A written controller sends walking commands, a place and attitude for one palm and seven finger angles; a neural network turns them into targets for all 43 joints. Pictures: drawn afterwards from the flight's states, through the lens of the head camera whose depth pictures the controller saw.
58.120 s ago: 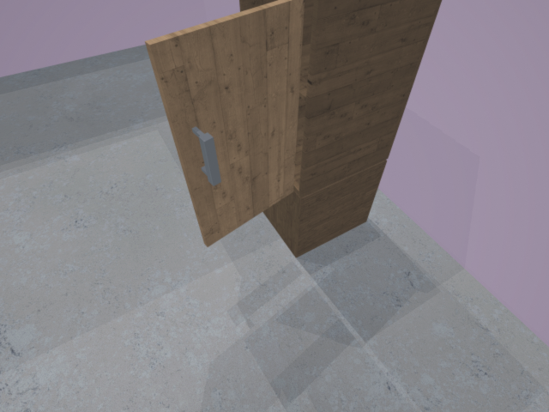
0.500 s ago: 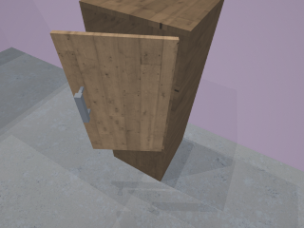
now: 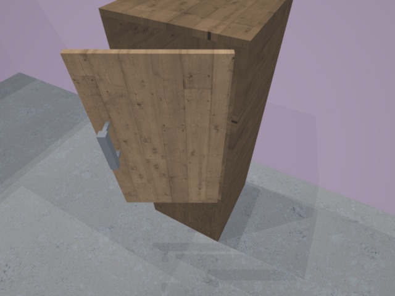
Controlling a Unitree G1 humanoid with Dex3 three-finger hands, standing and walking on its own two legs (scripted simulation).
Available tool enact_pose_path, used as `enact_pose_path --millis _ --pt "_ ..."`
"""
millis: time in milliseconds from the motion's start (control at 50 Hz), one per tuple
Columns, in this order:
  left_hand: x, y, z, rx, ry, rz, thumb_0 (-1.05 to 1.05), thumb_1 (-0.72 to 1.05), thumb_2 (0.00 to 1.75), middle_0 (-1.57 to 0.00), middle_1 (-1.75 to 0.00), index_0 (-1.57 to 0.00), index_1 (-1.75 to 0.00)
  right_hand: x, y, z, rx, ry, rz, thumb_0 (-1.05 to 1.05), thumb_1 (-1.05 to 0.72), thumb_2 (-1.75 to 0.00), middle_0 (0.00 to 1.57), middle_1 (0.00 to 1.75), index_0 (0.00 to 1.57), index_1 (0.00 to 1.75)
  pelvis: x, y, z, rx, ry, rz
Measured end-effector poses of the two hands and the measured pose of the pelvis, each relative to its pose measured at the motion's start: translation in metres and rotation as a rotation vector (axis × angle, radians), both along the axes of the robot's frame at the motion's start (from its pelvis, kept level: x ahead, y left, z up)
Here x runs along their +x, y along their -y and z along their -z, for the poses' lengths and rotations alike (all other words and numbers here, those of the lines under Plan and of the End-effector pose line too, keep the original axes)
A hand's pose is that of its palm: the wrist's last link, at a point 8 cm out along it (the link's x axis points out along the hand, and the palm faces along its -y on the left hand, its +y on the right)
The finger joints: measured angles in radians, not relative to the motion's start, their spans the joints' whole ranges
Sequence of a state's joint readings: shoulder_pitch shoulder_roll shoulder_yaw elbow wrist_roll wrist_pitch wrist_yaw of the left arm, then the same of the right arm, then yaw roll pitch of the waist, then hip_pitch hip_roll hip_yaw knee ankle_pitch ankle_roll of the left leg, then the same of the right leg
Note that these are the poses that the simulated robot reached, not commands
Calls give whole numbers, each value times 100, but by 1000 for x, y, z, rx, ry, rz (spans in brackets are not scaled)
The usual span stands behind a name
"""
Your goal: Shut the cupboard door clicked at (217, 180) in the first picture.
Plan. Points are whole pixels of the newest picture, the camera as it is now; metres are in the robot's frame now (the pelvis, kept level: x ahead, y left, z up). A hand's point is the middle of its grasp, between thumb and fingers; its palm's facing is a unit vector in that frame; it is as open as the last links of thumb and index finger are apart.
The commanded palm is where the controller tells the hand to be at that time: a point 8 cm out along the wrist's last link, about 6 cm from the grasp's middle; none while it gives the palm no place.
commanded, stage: look again from close up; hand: left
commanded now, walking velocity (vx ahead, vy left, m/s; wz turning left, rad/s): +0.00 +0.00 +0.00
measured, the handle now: (111, 146) +0.47 +0.25 +0.01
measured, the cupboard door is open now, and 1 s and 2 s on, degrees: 28 28 28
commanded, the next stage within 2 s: raise the hand and make a fist in 0.12 s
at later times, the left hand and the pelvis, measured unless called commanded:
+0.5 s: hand (121, 252) +0.20 +0.16 +0.01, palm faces +0.14 -0.99 -0.03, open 6.8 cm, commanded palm +0.11 +0.22 -0.05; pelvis -0.01 -0.02 -0.04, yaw +3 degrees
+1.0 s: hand (116, 271) +0.18 +0.18 -0.04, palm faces -0.04 -1.00 +0.02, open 4.4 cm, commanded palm +0.13 +0.24 -0.03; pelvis -0.02 -0.01 -0.08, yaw +2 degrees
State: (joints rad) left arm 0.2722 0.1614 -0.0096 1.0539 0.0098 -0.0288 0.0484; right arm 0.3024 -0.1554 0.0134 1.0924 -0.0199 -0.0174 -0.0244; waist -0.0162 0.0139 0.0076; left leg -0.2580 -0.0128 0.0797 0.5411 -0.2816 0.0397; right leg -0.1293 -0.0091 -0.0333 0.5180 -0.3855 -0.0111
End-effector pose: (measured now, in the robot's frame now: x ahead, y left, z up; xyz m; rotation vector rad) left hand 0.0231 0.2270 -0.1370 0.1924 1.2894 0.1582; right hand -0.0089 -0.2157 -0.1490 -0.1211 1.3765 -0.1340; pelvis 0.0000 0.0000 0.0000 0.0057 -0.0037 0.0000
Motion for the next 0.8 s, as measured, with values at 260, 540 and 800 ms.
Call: enact_pose_path --millis 260,540,800 --pt "8 -3 0 -23 3 -60 1 91 90 -20 -30 -20 -30 36 13 -11 -53 72 -21 0 -92 -90 20 30 20 30 6 -1 -1 -6 -12 4" --pt "140 25 -127 -139 1305 121 0 91 90 -32 -44 -33 -44 170 58 -34 -87 811 -131 1 -91 -90 20 30 20 30 -18 29 56 40 -159 -33" --pt "80 -14 -109 -3 1371 80 2 90 90 -55 -69 -56 -69 213 44 -6 -103 868 -278 1 -91 -90 20 30 20 30 -27 38 99 -44 -238 -80"
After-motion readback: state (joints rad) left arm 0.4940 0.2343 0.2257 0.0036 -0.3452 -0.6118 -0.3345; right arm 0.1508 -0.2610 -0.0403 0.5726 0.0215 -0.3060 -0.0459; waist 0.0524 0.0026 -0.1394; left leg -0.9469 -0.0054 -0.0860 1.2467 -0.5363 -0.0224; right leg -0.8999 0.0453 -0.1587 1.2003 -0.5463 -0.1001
